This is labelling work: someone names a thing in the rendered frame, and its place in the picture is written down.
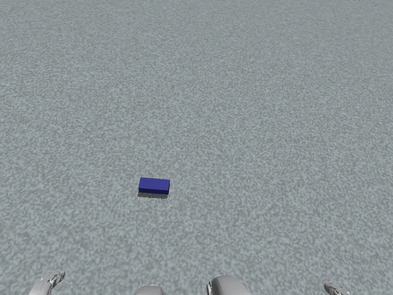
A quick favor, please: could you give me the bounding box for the right robot hand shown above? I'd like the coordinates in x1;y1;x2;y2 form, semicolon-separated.
324;283;350;295

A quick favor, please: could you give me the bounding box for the carton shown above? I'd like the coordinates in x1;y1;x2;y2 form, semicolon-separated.
138;178;170;195

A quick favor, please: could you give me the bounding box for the left robot hand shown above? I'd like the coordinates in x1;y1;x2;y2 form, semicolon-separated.
27;271;65;295

